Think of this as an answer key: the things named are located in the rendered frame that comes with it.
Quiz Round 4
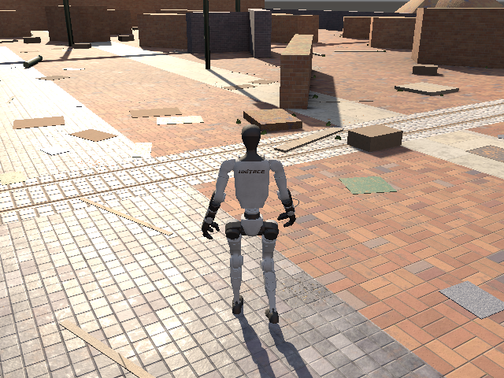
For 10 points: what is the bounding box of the left robot hand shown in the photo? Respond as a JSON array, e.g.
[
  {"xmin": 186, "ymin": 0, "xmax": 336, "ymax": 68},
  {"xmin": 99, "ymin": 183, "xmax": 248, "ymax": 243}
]
[{"xmin": 202, "ymin": 220, "xmax": 220, "ymax": 239}]

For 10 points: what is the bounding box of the robot foot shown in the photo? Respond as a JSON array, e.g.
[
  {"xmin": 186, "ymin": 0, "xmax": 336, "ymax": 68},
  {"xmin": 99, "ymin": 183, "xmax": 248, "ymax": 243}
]
[
  {"xmin": 265, "ymin": 309, "xmax": 279, "ymax": 324},
  {"xmin": 232, "ymin": 295, "xmax": 243, "ymax": 314}
]

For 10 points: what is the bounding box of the left robot forearm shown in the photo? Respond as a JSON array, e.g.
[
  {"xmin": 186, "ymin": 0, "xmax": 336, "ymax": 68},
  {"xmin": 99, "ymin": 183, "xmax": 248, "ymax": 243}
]
[{"xmin": 204, "ymin": 191, "xmax": 221, "ymax": 224}]

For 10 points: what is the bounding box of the right robot forearm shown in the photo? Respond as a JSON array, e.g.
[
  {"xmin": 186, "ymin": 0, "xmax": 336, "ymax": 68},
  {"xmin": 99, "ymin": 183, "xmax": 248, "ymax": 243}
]
[{"xmin": 281, "ymin": 189, "xmax": 295, "ymax": 216}]

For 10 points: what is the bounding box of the right robot upper arm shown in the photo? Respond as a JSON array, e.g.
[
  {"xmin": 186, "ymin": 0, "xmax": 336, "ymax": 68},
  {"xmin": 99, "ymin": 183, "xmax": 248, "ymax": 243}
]
[{"xmin": 268, "ymin": 158, "xmax": 289, "ymax": 201}]

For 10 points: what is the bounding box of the robot right foot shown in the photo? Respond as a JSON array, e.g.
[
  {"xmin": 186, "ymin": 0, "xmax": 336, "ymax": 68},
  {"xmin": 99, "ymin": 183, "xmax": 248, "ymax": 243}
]
[{"xmin": 265, "ymin": 309, "xmax": 279, "ymax": 324}]

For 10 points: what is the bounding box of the right robot hand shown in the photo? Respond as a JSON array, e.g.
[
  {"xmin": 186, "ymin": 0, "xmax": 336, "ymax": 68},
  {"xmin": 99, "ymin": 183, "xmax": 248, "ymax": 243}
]
[{"xmin": 277, "ymin": 213, "xmax": 296, "ymax": 227}]

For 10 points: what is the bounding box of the left robot upper arm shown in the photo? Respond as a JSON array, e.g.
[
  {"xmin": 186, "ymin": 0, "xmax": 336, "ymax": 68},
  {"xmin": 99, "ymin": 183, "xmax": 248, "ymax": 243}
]
[{"xmin": 213, "ymin": 158, "xmax": 235, "ymax": 203}]

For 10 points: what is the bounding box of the robot left foot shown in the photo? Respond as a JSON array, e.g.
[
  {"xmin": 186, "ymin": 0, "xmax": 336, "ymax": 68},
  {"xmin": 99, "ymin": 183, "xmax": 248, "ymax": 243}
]
[{"xmin": 232, "ymin": 295, "xmax": 243, "ymax": 314}]

